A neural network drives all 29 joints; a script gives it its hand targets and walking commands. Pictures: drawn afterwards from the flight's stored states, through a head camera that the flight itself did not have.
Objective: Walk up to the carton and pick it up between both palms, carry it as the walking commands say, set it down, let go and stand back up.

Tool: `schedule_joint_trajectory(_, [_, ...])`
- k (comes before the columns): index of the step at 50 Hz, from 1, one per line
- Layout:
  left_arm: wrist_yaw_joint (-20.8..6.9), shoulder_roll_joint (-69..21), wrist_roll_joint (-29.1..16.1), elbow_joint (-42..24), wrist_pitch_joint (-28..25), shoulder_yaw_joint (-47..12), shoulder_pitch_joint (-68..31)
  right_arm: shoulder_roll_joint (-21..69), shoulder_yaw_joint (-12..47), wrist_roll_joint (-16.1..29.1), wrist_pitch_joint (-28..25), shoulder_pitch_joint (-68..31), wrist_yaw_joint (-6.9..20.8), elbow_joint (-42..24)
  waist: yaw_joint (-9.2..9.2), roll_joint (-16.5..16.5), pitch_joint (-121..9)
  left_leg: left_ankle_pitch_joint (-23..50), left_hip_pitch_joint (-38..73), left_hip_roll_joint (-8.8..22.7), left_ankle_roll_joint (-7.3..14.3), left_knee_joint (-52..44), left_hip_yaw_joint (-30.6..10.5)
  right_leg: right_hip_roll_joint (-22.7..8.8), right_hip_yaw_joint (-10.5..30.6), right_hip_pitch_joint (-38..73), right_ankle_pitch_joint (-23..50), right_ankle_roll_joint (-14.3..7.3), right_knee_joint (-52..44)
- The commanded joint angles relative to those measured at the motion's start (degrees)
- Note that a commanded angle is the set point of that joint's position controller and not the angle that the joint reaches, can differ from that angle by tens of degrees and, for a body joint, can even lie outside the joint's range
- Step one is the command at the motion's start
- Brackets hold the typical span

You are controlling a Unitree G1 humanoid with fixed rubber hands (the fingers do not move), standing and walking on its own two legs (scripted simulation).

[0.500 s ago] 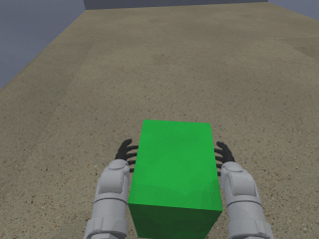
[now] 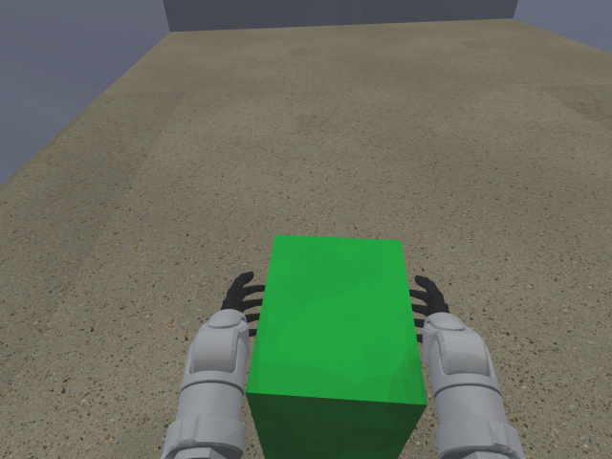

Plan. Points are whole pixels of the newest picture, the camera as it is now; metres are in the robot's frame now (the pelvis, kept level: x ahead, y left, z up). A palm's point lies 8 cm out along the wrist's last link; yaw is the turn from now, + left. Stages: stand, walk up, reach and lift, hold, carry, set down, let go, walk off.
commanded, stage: hold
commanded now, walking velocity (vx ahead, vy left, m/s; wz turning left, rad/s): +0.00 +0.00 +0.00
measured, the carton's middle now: (332, 354) +0.30 +0.00 -0.02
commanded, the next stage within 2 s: carry in 0.80 s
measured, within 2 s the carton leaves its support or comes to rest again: neither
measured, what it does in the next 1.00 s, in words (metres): stands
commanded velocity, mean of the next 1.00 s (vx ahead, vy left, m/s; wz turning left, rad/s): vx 0.24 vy -0.07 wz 0.00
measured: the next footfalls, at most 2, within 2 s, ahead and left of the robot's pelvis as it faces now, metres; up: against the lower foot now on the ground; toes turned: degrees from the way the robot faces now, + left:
left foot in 1.20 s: +0.13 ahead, +0.07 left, +0.00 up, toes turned +9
right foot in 1.48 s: +0.39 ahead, -0.29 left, +0.00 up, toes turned -6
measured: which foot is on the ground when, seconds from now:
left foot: down 0.00-1.00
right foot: down 0.00-1.00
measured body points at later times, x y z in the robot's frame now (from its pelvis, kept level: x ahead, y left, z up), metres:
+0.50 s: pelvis +0.01 +0.00 +0.00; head -0.05 +0.00 +0.45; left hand +0.31 +0.14 +0.05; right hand +0.31 -0.14 +0.05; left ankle +0.02 +0.12 -0.74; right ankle +0.04 -0.11 -0.74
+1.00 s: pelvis +0.03 -0.02 +0.00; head -0.01 -0.01 +0.45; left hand +0.33 +0.12 +0.07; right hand +0.33 -0.16 +0.07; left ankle +0.02 +0.13 -0.74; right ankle +0.02 -0.13 -0.74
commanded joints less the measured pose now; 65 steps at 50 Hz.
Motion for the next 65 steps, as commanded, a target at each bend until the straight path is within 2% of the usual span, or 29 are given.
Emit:
schedule_joint_trajectory(1, [-12.99, -57.02, -13.65, 1.78, -1.66, -27.98, -29.01, 57.35, 30.28, 16.08, -2.12, -32.9, 15.22, -0.39, 0.14, -0.35, -9.95, -0.06, -3.85, -0.99, 0.72, -5.05, 2.71, 0.51, -1.94, 4.06, -1.07, 0.45, -3.77])
schedule_joint_trajectory(9, [-13.05, -56.82, -13.24, 2.82, -1.79, -27.35, -30.09, 57.35, 29.54, 15.67, -2.23, -33.61, 15.02, 0.75, 0.14, -0.38, -9.85, -0.46, -3.5, -0.88, 0.84, -4.84, 2.79, 0.36, -1.88, 3.75, -1.72, 0.45, -3.78])
schedule_joint_trajectory(26, [-12.39, -56.96, -14.78, -2.42, -0.93, -30.17, -23.05, 56.84, 33.25, 17.27, -1.56, -26.98, 14.75, -5.08, -0.1, -0.31, -11.83, 7.92, -1.25, -0.91, 0.39, -4.32, 2.14, 0.51, -1.2, 5.67, 6.87, 0.82, -3.27])
schedule_joint_trajectory(39, [-12.31, -57.0, -14.73, -2.28, -0.76, -29.77, -23.2, 56.16, 32.46, 17.0, -1.57, -27.27, 15.04, -4.92, -0.13, 0.01, -10.82, 6.37, -2.06, -0.74, 0.29, -4.6, 2.03, 0.56, -1.33, 5.03, 4.71, 0.49, -3.19])
schedule_joint_trajectory(40, [-12.71, -54.89, -13.49, -0.51, -0.67, -29.17, -22.57, 54.99, 33.3, 16.22, -1.32, -28.36, 15.05, -3.35, 0.04, -2.52, -7.05, -18.32, -11.3, 7.01, 0.46, -4.24, -0.63, -7.39, 0.29, -8.96, -20.21, -1.21, -4.16])
schedule_joint_trajectory(41, [-12.66, -56.03, -15.33, -3.06, -0.78, -29.76, -23.75, 55.52, 34.52, 17.41, -1.27, -29.96, 14.88, -5.84, -0.29, -2.3, -6.25, -31.01, -10.29, 7.98, 1.91, -4.61, -3.47, -6.05, 1.08, -14.36, -31.15, -1.44, -2.54])
schedule_joint_trajectory(42, [-12.58, -57.2, -17.06, -6.04, -0.7, -32.06, -25.93, 56.67, 36.31, 19.02, -1.19, -30.38, 14.7, -8.34, -0.7, -0.16, -5.64, -31.92, -10.65, 9.57, 2.26, -5.62, -5.29, -4.63, -1.45, -18.23, -29.28, -0.39, 0.48])
schedule_joint_trajectory(43, [-12.27, -58.47, -18.97, -9.25, -0.29, -34.94, -27.5, 56.78, 37.53, 20.41, -1.03, -29.45, 14.39, -11.5, -1.08, 5.2, -8.93, -30.49, -9.24, 13.04, 3.11, -8.81, -8.72, -2.79, -5.41, -17.91, -22.02, 0.49, 8.39])
schedule_joint_trajectory(44, [-11.76, -58.8, -20.2, -11.39, 0.53, -37.27, -27.42, 56.08, 38.02, 21.02, -0.53, -27.27, 13.6, -13.08, -1.26, 11.5, -12.56, -31.22, -8.89, 18.78, 5.18, -14.23, -15.13, -1.38, -9.43, -16.45, -12.93, 1.21, 19.03])
schedule_joint_trajectory(45, [-11.22, -57.97, -20.92, -12.53, 1.59, -39.03, -26.31, 55.31, 38.86, 21.31, 0.33, -25.55, 12.63, -14.27, -0.84, 12.53, -12.51, -31.8, -9.26, 22.12, 6.91, -17.0, -17.88, -3.41, -9.4, -18.46, -11.03, 1.41, 19.33])
schedule_joint_trajectory(46, [-10.58, -57.72, -22.13, -14.8, 2.46, -40.79, -25.85, 54.79, 40.3, 21.91, 1.39, -26.04, 11.67, -16.83, -0.45, 10.78, -12.26, -29.63, -9.76, 22.2, 6.74, -16.29, -15.87, -5.25, -8.17, -18.47, -11.59, 0.81, 16.05])
schedule_joint_trajectory(47, [-9.91, -57.89, -23.32, -18.19, 3.39, -43.02, -25.49, 54.8, 42.02, 23.0, 2.56, -25.91, 11.0, -20.27, -0.33, 9.58, -13.63, -25.23, -10.25, 20.66, 5.56, -14.06, -11.6, -5.86, -8.12, -16.01, -11.38, -0.03, 11.72])
schedule_joint_trajectory(49, [-8.4, -56.53, -24.02, -22.0, 6.03, -44.53, -22.38, 55.32, 44.68, 24.71, 5.62, -23.3, 9.6, -24.7, -0.02, 7.61, -17.21, -19.43, -12.35, 16.4, 2.74, -7.95, -2.63, -4.47, -11.29, -6.79, -7.03, -0.72, 0.8])
schedule_joint_trajectory(50, [-7.56, -55.62, -24.67, -23.28, 7.61, -44.66, -22.12, 55.63, 45.43, 25.18, 7.24, -21.2, 8.68, -26.2, -0.35, 4.37, -18.72, -16.84, -13.4, 13.31, 1.62, -2.8, 1.16, -3.37, -13.31, -2.09, -7.14, -0.58, -3.87])
schedule_joint_trajectory(51, [-6.69, -54.4, -25.16, -24.07, 9.31, -44.21, -21.7, 54.83, 45.25, 25.29, 8.89, -19.46, 7.67, -26.99, -0.34, -0.71, -19.53, -12.57, -16.88, 10.45, 0.29, 5.96, 5.57, -5.89, -10.1, 3.07, -9.6, -0.79, -8.25])
schedule_joint_trajectory(52, [-5.59, -52.9, -24.92, -25.92, 10.77, -43.66, -19.88, 54.91, 46.02, 26.28, 10.87, -20.31, 6.87, -28.8, 0.51, -9.81, -19.22, -11.68, -25.52, 6.74, -1.56, 16.99, 11.05, -14.62, 4.39, 6.63, -21.82, -4.17, -12.27])
schedule_joint_trajectory(53, [-4.56, -53.15, -24.48, -26.73, 12.09, -43.13, -20.36, 53.65, 46.43, 26.86, 12.17, -21.16, 6.54, -31.2, 0.43, -12.73, -16.55, -10.92, -33.19, 6.9, -2.15, 18.58, 14.31, -20.54, 11.82, 7.89, -25.77, -9.01, -12.03])
schedule_joint_trajectory(54, [-3.55, -55.16, -24.79, -30.41, 13.74, -44.19, -13.3, 53.32, 46.85, 28.29, 13.66, -19.6, 6.05, -35.04, 0.63, -9.97, -13.75, -13.45, -35.02, 8.2, -1.42, 18.28, 12.85, -21.41, 12.53, 5.41, -24.17, -11.15, -12.27])
schedule_joint_trajectory(56, [-1.2, -55.31, -25.2, -35.63, 16.16, -44.25, -11.69, 53.15, 47.1, 29.96, 16.16, -18.31, 4.81, -38.62, 0.64, -5.39, -13.5, -12.87, -33.24, 8.71, -0.67, 15.15, 13.0, -20.61, 8.26, 3.18, -17.41, -11.72, -11.04])
schedule_joint_trajectory(58, [1.02, -53.27, -25.66, -38.84, 18.48, -44.22, -9.06, 51.42, 46.29, 29.91, 18.27, -13.15, 3.22, -40.09, -0.87, -4.99, -15.59, -4.31, -21.05, 7.21, 0.05, 4.64, 16.54, -16.23, -1.49, -1.95, -12.52, -8.89, -7.52])
schedule_joint_trajectory(59, [1.77, -52.04, -25.82, -40.08, 19.42, -43.96, -8.42, 50.79, 45.75, 29.73, 19.04, -11.11, 2.51, -41.05, -2.04, -3.64, -16.77, 0.73, -10.73, 6.56, -0.02, -0.15, 18.57, -13.43, -6.47, -7.35, -11.78, -7.06, -2.74])
schedule_joint_trajectory(60, [2.3, -50.13, -25.52, -41.0, 20.35, -43.53, -7.27, 49.61, 44.72, 29.41, 19.79, -9.27, 1.75, -41.21, -3.2, 0.08, -18.92, 0.08, 4.57, 9.38, 1.14, -0.13, 14.6, -10.42, -10.81, -18.71, -6.94, -4.74, 6.91])
schedule_joint_trajectory(61, [2.57, -48.58, -26.08, -42.44, 21.55, -43.79, -7.44, 47.14, 42.89, 28.09, 20.34, -6.36, 0.74, -40.87, -4.59, 11.89, -19.0, -14.78, 12.96, 20.74, 6.79, -7.55, -7.41, -5.52, -15.33, -32.5, -3.18, -1.53, 23.63])
schedule_joint_trajectory(62, [2.72, -47.98, -26.88, -45.44, 22.07, -44.3, -8.58, 46.67, 42.41, 27.78, 20.48, -6.4, -0.21, -42.09, -2.97, 19.47, -17.73, -14.41, 17.36, 32.55, 13.23, -13.49, -28.9, -4.26, -8.91, -46.72, -14.03, 0.36, 34.52])
schedule_joint_trajectory(63, [2.97, -48.08, -27.47, -47.35, 22.17, -44.25, -10.24, 46.02, 43.54, 28.76, 20.97, -9.0, -0.82, -45.36, -2.12, 10.98, -17.05, -12.04, 16.73, 34.51, 13.51, -11.93, -26.75, -9.32, -1.99, -49.66, -11.6, -0.3, 41.05])
schedule_joint_trajectory(64, [3.53, -48.11, -27.98, -47.18, 22.51, -44.11, -9.75, 46.45, 43.43, 28.97, 21.22, -9.44, -1.38, -46.29, -2.07, 5.14, -17.17, -11.13, 15.5, 33.05, 11.85, -11.74, -20.89, -10.76, -1.01, -49.1, -8.76, -0.35, 41.22])
schedule_joint_trajectory(65, [4.05, -48.19, -27.92, -47.72, 22.59, -43.74, -8.74, 47.2, 43.81, 29.71, 21.28, -10.15, -1.8, -47.75, -2.11, 1.4, -15.99, -10.02, 14.24, 31.47, 9.55, -11.76, -14.66, -12.31, -0.82, -47.82, -7.29, 0.01, 36.39])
